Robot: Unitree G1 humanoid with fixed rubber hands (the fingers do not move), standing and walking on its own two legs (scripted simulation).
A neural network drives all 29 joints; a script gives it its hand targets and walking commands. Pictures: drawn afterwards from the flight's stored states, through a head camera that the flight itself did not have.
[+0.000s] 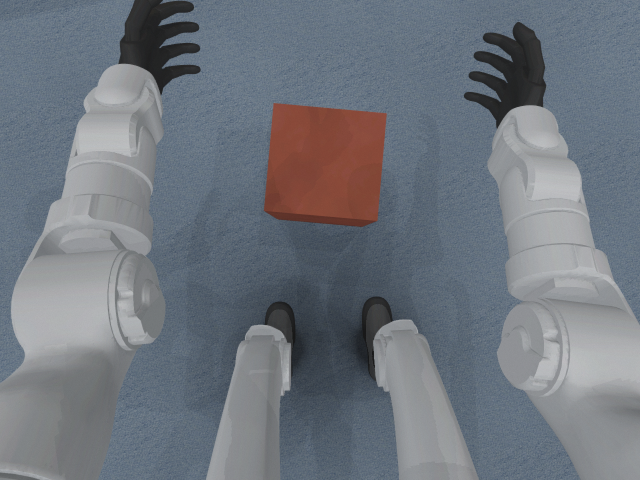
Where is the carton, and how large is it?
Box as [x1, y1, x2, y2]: [264, 103, 386, 226]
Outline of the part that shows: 274,103 264,210 278,219 362,226 377,220 386,113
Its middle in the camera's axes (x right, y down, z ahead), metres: +0.01 -0.14 +0.84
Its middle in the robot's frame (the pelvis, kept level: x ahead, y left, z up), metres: +0.52 +0.00 -0.53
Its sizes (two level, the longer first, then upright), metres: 0.210 0.200 0.250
